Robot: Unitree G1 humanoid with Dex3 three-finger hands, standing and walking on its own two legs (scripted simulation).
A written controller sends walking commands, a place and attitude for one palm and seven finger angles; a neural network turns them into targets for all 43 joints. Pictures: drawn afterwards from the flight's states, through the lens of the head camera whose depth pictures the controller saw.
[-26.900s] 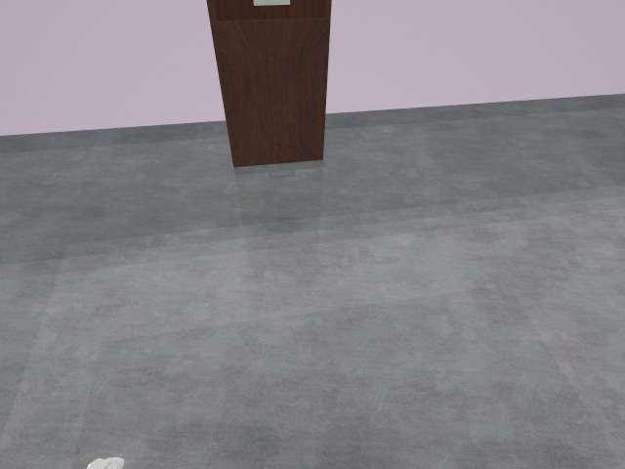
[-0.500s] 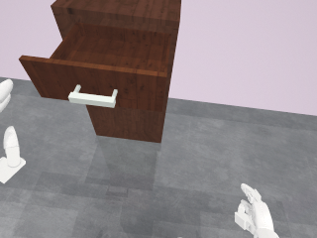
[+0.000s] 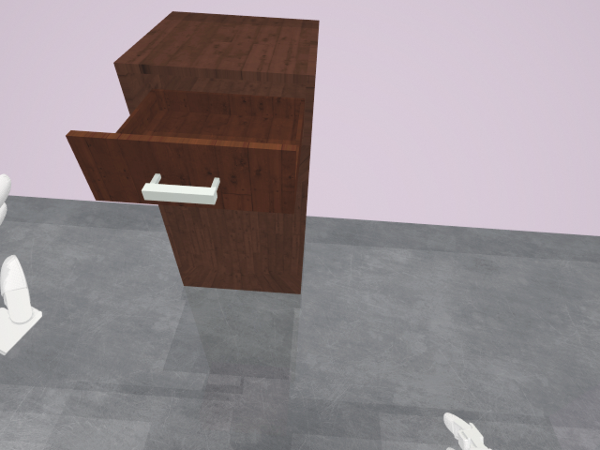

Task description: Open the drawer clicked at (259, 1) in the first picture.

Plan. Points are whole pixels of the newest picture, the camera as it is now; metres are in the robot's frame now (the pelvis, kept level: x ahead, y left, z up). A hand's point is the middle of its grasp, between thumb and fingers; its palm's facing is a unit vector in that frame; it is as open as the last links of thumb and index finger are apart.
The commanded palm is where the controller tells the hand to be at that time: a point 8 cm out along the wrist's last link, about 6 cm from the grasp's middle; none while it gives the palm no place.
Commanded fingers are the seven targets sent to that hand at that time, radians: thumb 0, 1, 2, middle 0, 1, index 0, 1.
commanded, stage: stop stepping back and stand still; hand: left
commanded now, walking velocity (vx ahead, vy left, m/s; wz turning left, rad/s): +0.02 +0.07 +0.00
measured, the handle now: (183, 187) +0.58 +0.24 +0.03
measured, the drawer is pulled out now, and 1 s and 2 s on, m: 0.29 0.29 0.29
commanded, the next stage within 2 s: let the arm hang, fingers relaxed in 0.14 s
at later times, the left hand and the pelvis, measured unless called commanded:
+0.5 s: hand out of the picture +0.08 +0.18 -0.15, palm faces -0.01 -0.98 -0.18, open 7.4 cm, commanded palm none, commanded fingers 0.00 0.90 0.90 -0.20 -0.30 -0.20 -0.30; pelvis -0.01 +0.01 +0.00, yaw +2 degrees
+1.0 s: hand out of the picture -0.05 +0.19 -0.16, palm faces +0.04 -0.97 -0.23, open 7.4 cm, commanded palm none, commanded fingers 0.00 0.90 0.90 -0.20 -0.30 -0.20 -0.30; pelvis -0.01 +0.01 +0.01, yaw +2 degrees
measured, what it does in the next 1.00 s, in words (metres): stands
